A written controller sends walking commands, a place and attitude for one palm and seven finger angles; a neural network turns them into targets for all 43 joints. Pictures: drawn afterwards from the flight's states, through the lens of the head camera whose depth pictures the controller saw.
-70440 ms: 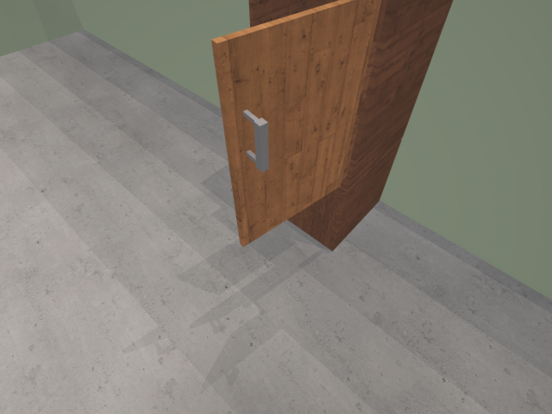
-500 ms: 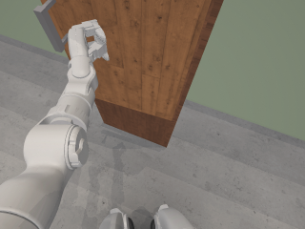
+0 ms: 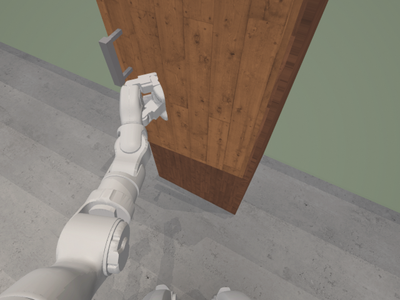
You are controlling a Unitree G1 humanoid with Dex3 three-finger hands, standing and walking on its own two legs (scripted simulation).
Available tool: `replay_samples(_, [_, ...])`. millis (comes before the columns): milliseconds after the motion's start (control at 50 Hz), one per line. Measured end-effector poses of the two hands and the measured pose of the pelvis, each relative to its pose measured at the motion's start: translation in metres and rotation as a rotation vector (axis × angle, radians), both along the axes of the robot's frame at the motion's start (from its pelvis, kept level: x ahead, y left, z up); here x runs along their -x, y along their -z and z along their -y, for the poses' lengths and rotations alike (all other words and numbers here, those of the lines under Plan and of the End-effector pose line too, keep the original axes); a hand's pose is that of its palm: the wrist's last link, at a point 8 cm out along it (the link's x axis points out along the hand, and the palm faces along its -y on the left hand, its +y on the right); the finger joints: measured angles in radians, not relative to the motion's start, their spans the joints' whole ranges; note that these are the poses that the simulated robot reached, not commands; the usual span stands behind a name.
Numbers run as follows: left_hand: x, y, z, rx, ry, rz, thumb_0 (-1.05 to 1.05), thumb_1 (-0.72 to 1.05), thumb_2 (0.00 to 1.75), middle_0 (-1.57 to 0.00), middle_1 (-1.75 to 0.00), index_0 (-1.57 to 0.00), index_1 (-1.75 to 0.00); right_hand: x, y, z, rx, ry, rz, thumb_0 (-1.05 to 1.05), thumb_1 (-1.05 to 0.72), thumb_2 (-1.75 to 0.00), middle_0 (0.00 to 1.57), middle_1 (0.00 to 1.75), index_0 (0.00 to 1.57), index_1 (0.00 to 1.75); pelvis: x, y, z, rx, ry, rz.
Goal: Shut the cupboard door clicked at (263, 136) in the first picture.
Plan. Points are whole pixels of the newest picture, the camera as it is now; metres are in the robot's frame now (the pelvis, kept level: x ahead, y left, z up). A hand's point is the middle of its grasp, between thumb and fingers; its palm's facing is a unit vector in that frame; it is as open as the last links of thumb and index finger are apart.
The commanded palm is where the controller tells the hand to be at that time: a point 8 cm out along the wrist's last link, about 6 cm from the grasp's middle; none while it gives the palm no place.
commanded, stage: draw the hand back to the body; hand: left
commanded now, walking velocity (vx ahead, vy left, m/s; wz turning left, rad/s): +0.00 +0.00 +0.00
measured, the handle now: (118, 58) +0.64 +0.16 +0.10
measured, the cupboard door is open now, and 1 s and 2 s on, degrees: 4 4 4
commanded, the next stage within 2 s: step back with the hand held close in 1.68 s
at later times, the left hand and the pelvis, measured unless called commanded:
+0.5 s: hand (108, 131) +0.40 +0.14 +0.13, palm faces +0.04 -1.00 +0.01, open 3.1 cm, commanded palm +0.36 +0.18 +0.15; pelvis +0.00 +0.02 +0.03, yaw -1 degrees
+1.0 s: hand out of the picture +0.26 +0.25 +0.18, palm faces +0.23 -0.94 -0.25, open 3.9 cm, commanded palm +0.21 +0.30 +0.20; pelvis +0.01 +0.06 +0.05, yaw +1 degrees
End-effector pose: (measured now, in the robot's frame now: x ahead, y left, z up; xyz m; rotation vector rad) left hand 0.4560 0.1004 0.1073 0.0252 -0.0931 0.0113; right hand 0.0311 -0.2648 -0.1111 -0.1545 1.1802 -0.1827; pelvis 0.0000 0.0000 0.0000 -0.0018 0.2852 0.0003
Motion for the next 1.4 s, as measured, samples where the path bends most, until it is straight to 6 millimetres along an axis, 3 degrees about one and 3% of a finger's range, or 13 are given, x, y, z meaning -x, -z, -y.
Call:
replay_samples(100, [-0.007, -0.003, 0.0, -0.026, -0.002, -0.075, 0.01, 0.89, 0.9, -1.3, -1.5, -1.31, -1.5, -0.007, 0.001, -0.011, -0.023, 0.011, 0.024, 0.01, -0.91, -0.9, 0.2, 0.3, 0.2, 0.3, 0.002, -0.001, -0.002, -0.003, 0.004, 0.009])
replay_samples(200, [-0.005, -0.004, -0.015, 0.042, -0.042, -0.091, 0.01, 0.89, 0.9, -1.3, -1.5, -1.3, -1.5, 0.0, -0.003, -0.022, -0.039, 0.024, 0.019, 0.01, -0.91, -0.9, 0.2, 0.3, 0.2, 0.3, 0.0, -0.007, -0.006, -0.004, 0.019, 0.018])
replay_samples(300, [0.019, -0.015, -0.041, 0.002, -0.045, 0.003, 0.01, 0.89, 0.9, -1.3, -1.5, -1.3, -1.5, 0.006, -0.006, -0.028, -0.059, 0.034, 0.016, 0.01, -0.91, -0.9, 0.2, 0.3, 0.2, 0.3, -0.005, -0.011, -0.011, -0.004, 0.037, 0.046])
replay_samples(380, [0.046, -0.014, -0.063, -0.009, -0.033, -0.023, 0.01, 0.89, 0.9, -1.3, -1.5, -1.3, -1.5, -0.003, -0.012, -0.031, -0.058, 0.039, 0.037, 0.01, -0.91, -0.9, 0.2, 0.3, 0.2, 0.3, -0.008, -0.018, -0.015, 0.002, 0.037, 0.093])
replay_samples(460, [0.072, -0.015, -0.081, 0.03, -0.033, -0.063, 0.01, 0.89, 0.9, -1.3, -1.5, -1.3, -1.5, -0.027, -0.025, -0.031, -0.025, 0.024, 0.11, 0.01, -0.91, -0.9, 0.2, 0.3, 0.2, 0.3, -0.006, -0.024, -0.019, 0.012, 0.026, 0.142])
replay_samples(580, [0.104, -0.041, -0.101, 0.015, -0.007, 0.023, 0.02, 0.9, 0.9, -1.3, -1.49, -1.3, -1.49, -0.081, -0.05, -0.038, 0.018, -0.032, 0.301, 0.01, -0.91, -0.9, 0.2, 0.3, 0.2, 0.3, -0.001, -0.029, -0.029, 0.022, 0.012, 0.197])
replay_samples(700, [0.139, -0.055, -0.12, -0.076, 0.004, 0.02, 0.01, 0.89, 0.9, -1.22, -1.4, -1.22, -1.41, -0.127, -0.076, -0.062, 0.001, -0.072, 0.437, 0.01, -0.91, -0.9, 0.2, 0.3, 0.2, 0.3, 0.001, -0.037, -0.038, 0.018, 0.011, 0.249])
replay_samples(840, [0.186, -0.057, -0.16, -0.145, -0.082, -0.019, 0.01, 0.89, 0.9, -1.06, -1.23, -1.06, -1.24, -0.155, -0.098, -0.096, -0.019, -0.143, 0.49, 0.01, -0.91, -0.9, 0.2, 0.3, 0.2, 0.3, -0.001, -0.047, -0.046, 0.023, -0.002, 0.305])
replay_samples(1080, [0.247, -0.098, -0.215, -0.262, -0.263, 0.039, 0.01, 0.89, 0.9, -0.74, -0.88, -0.74, -0.89, -0.158, -0.088, -0.126, -0.056, -0.21, 0.45, 0.01, -0.9, -0.9, 0.2, 0.3, 0.2, 0.3, -0.008, -0.054, -0.062, 0.023, -0.02, 0.34])
replay_samples(1300, [0.297, -0.114, -0.261, -0.393, -0.431, 0.016, 0.01, 0.89, 0.89, -0.44, -0.55, -0.45, -0.56, -0.15, -0.086, -0.11, -0.022, -0.187, 0.433, 0.01, -0.9, -0.9, 0.2, 0.3, 0.2, 0.3, -0.012, -0.054, -0.061, 0.027, -0.019, 0.342])
replay_samples(1400, [0.316, -0.127, -0.268, -0.436, -0.497, 0.046, 0.01, 0.89, 0.9, -0.32, -0.42, -0.32, -0.43, -0.153, -0.087, -0.103, -0.005, -0.192, 0.457, 0.01, -0.9, -0.9, 0.2, 0.3, 0.2, 0.3, -0.011, -0.053, -0.06, 0.026, -0.026, 0.344])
